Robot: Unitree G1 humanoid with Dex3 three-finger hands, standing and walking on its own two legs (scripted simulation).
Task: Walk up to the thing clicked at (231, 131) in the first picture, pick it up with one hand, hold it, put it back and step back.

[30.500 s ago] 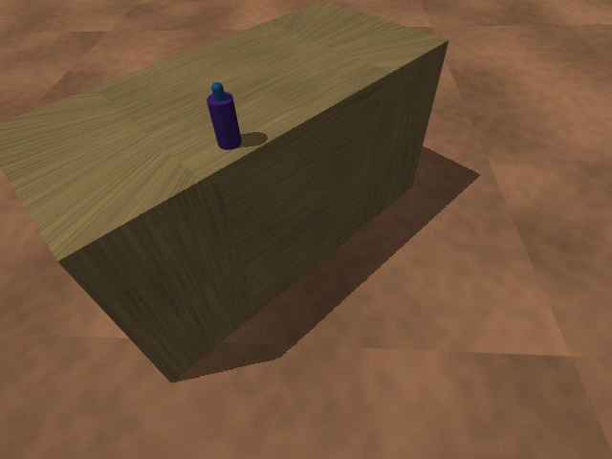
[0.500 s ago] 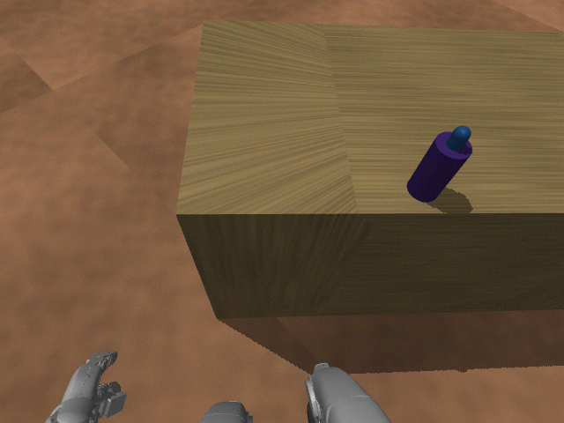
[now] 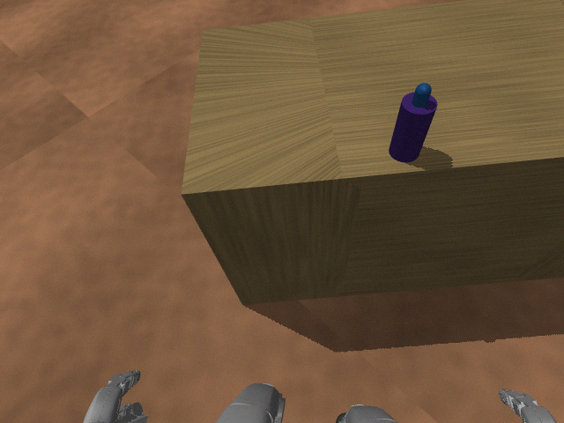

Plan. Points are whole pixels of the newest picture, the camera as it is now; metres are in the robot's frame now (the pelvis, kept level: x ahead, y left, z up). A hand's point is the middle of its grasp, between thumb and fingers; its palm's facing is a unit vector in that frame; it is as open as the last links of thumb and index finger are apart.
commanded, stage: step back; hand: right
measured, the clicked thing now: (413, 121) +0.60 -0.19 +0.01
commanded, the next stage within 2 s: none
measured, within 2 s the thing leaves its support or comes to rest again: neither
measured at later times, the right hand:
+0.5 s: hand out of the picture -0.01 -0.28 -0.12, palm faces -0.04 +0.89 -0.46, open 7.4 cm
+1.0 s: hand out of the picture -0.24 -0.32 -0.17, palm faces -0.15 +0.90 -0.40, open 7.4 cm
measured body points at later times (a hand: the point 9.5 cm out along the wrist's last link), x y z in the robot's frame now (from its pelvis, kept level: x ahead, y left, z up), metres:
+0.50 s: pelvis -0.14 -0.01 +0.00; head -0.08 +0.03 +0.44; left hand -0.08 +0.32 -0.14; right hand -0.01 -0.32 -0.09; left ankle -0.06 +0.12 -0.73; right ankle -0.19 -0.18 -0.68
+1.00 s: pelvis -0.30 -0.05 -0.02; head -0.24 -0.04 +0.42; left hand -0.17 +0.27 -0.12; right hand -0.23 -0.36 -0.14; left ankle -0.33 +0.06 -0.74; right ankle -0.21 -0.16 -0.73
